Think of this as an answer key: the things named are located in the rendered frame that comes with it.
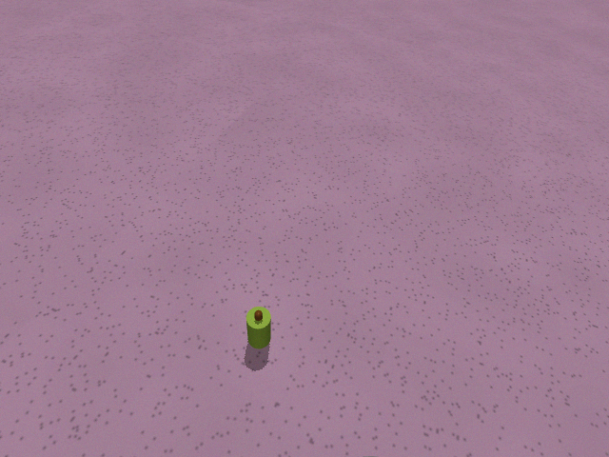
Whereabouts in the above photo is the bottle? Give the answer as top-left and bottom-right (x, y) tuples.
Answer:
(246, 307), (271, 348)

